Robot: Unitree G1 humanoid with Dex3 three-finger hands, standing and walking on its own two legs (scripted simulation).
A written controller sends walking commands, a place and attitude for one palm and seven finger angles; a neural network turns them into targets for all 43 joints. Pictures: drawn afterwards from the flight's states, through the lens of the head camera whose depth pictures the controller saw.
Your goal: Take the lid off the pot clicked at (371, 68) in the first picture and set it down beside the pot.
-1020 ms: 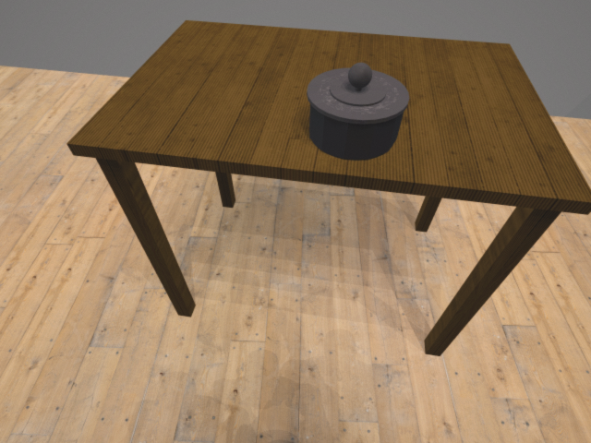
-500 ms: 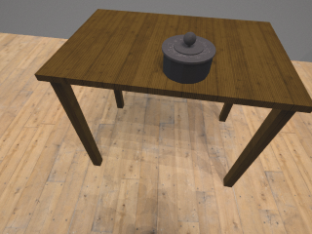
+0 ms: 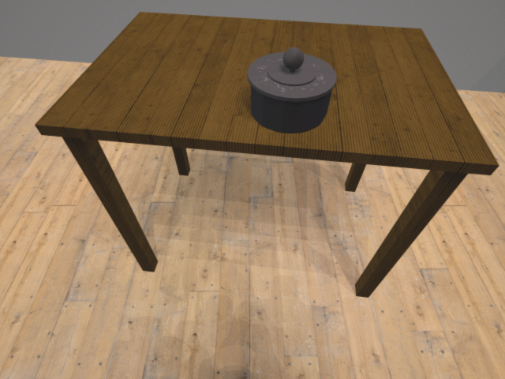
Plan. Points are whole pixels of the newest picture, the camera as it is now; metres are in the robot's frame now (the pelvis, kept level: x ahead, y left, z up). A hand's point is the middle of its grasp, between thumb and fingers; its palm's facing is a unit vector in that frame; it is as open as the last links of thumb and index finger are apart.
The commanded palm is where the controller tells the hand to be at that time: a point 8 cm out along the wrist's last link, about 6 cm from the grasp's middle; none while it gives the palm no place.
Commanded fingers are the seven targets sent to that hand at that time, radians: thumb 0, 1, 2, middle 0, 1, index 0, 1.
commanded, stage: take the last steps up to it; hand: left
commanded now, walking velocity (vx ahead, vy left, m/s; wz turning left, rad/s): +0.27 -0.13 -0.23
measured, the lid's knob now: (293, 58) +0.70 -0.04 +0.16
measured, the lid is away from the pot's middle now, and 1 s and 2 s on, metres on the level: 0.00 0.00 0.00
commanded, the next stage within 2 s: come to a stop and stand still in 0.46 s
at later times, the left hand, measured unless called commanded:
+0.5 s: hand out of the picture +0.10 +0.09 -0.17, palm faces +0.00 -0.99 -0.15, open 7.4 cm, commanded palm none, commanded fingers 0.00 0.90 0.90 -0.20 -0.30 -0.20 -0.30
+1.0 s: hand (217, 313) +0.27 +0.09 -0.16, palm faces -0.04 -0.95 -0.30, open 7.4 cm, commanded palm none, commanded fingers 0.00 0.90 0.90 -0.20 -0.30 -0.20 -0.30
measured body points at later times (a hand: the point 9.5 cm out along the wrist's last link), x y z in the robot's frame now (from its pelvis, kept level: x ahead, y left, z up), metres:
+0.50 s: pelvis +0.12 -0.07 +0.00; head +0.15 -0.06 +0.45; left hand +0.10 +0.14 -0.15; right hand +0.18 -0.31 -0.14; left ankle +0.20 +0.05 -0.70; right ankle +0.05 -0.14 -0.73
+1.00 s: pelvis +0.18 -0.11 +0.00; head +0.22 -0.13 +0.44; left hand +0.27 +0.14 -0.14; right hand +0.23 -0.37 -0.16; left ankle +0.19 +0.02 -0.68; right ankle +0.18 -0.24 -0.73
